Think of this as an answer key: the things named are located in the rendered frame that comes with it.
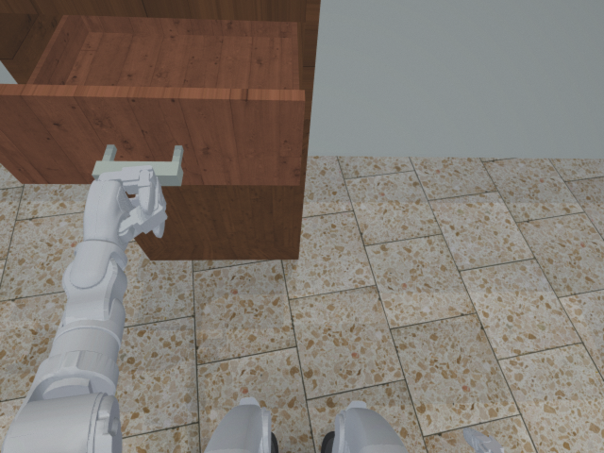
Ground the drawer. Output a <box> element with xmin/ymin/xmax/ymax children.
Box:
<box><xmin>0</xmin><ymin>15</ymin><xmax>305</xmax><ymax>186</ymax></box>

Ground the robot right thigh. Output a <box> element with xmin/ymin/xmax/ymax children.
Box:
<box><xmin>335</xmin><ymin>408</ymin><xmax>409</xmax><ymax>453</ymax></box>

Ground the left robot upper arm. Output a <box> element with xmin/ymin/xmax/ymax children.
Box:
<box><xmin>7</xmin><ymin>392</ymin><xmax>122</xmax><ymax>453</ymax></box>

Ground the robot left thigh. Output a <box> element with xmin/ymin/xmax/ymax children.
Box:
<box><xmin>204</xmin><ymin>405</ymin><xmax>272</xmax><ymax>453</ymax></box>

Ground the left robot hand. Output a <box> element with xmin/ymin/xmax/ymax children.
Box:
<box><xmin>83</xmin><ymin>165</ymin><xmax>168</xmax><ymax>252</ymax></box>

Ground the robot thigh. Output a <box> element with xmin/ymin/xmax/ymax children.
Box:
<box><xmin>335</xmin><ymin>408</ymin><xmax>409</xmax><ymax>453</ymax></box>
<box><xmin>204</xmin><ymin>405</ymin><xmax>272</xmax><ymax>453</ymax></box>

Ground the cabinet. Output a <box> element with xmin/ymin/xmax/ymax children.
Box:
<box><xmin>0</xmin><ymin>0</ymin><xmax>321</xmax><ymax>260</ymax></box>

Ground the handle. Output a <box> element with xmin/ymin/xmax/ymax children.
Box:
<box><xmin>92</xmin><ymin>144</ymin><xmax>184</xmax><ymax>186</ymax></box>

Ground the robot left forearm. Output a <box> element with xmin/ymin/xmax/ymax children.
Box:
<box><xmin>1</xmin><ymin>240</ymin><xmax>127</xmax><ymax>453</ymax></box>

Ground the right robot hand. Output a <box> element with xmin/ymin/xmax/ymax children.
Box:
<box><xmin>463</xmin><ymin>428</ymin><xmax>504</xmax><ymax>453</ymax></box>

